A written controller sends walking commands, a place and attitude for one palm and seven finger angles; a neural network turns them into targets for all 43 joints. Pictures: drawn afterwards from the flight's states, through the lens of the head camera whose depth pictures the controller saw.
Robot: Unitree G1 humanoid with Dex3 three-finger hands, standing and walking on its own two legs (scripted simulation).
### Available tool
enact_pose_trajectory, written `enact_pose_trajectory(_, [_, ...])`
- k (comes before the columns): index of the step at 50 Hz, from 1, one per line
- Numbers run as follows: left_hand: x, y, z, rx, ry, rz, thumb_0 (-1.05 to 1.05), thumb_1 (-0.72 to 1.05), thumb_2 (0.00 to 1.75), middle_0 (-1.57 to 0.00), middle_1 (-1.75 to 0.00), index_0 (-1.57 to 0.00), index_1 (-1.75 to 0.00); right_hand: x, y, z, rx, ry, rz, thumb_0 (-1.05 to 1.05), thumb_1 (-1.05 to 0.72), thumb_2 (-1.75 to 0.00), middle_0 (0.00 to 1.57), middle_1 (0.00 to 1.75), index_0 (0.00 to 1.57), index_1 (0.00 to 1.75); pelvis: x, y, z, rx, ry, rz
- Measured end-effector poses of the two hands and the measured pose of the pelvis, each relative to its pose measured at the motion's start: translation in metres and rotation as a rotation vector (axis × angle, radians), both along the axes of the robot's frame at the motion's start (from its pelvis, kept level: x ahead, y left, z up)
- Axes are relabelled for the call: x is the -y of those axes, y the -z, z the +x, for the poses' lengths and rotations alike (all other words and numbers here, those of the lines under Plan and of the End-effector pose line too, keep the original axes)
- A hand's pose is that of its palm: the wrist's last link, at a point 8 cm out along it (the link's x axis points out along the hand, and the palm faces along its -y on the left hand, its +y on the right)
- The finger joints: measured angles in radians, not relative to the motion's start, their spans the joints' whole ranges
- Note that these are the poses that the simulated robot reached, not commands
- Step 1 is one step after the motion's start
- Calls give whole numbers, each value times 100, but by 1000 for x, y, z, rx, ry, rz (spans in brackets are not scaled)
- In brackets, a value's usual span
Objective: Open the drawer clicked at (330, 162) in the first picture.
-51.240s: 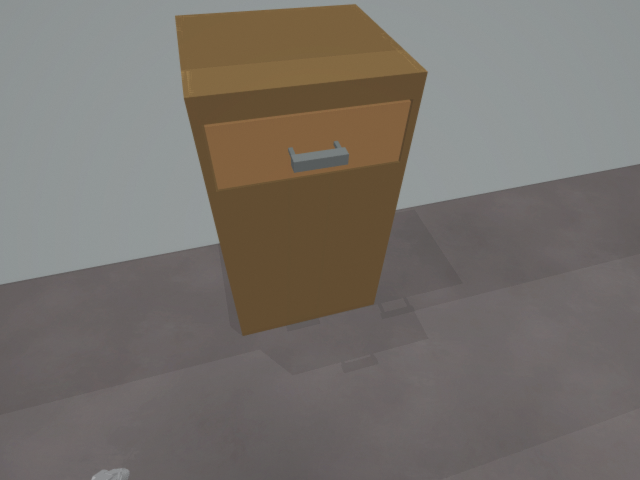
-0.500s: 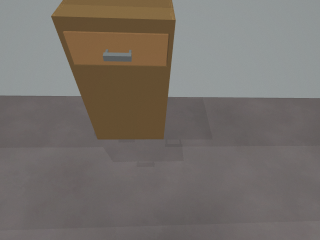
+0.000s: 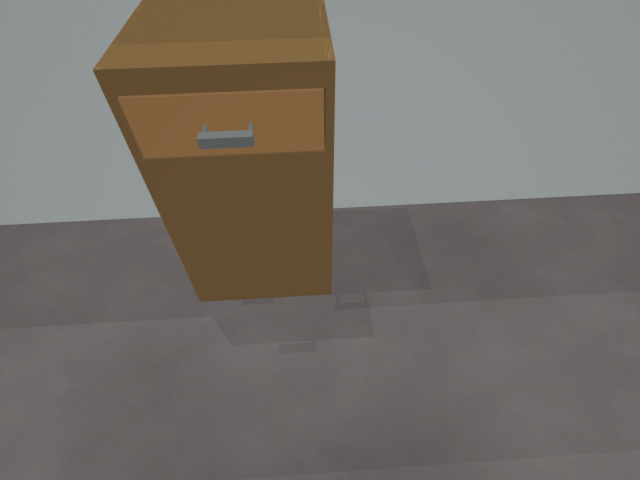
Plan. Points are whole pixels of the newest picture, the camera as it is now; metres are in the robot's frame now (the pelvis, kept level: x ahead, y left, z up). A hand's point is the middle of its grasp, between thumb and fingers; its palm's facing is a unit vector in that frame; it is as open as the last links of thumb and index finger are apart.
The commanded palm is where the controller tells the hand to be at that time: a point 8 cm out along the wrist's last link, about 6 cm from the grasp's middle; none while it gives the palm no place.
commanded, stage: let the arm hang, fingers relaxed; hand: left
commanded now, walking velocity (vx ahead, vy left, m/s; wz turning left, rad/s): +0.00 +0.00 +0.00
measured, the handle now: (227, 133) +0.81 +0.26 -0.03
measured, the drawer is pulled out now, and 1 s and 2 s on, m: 0.00 0.00 0.00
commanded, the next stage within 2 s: look to check the result in 0.06 s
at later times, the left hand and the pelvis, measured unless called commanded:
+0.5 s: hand out of the picture +0.08 +0.21 -0.16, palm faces +0.00 -0.95 -0.32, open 7.4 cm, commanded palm none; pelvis +0.02 -0.02 +0.00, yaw +0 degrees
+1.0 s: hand out of the picture +0.09 +0.20 -0.16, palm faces +0.01 -0.95 -0.30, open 7.4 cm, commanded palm none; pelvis +0.03 -0.02 +0.00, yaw +1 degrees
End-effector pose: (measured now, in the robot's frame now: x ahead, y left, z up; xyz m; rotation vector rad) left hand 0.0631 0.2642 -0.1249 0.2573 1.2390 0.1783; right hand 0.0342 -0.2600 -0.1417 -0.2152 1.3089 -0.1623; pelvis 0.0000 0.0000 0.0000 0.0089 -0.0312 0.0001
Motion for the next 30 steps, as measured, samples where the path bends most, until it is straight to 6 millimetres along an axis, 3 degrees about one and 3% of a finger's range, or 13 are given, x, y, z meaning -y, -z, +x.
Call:
enact_pose_trajectory(11, [10,4,6,-26,-2,-14,1,91,90,-20,-30,-20,-30,19,-7,17,3,-2,-37,1,-91,-90,20,30,20,30,8,-1,12,-4,2,-1])
enact_pose_trajectory(30, [8,-4,11,-38,-19,33,1,91,90,-20,-30,-20,-30,21,-1,36,11,-9,-6,1,-90,-90,20,30,20,30,18,-2,25,-3,2,-1])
